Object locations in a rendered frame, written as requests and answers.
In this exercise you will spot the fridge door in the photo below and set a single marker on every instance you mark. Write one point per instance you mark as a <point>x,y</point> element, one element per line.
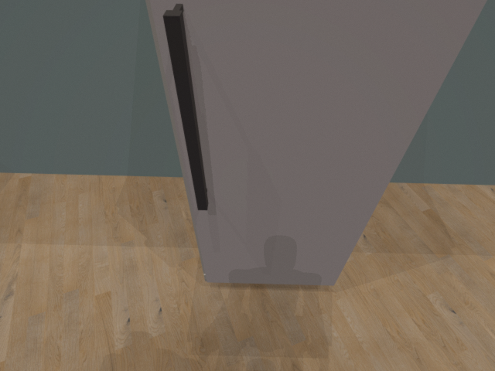
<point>305,109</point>

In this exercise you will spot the handle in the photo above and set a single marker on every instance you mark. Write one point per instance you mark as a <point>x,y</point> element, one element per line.
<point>176,37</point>

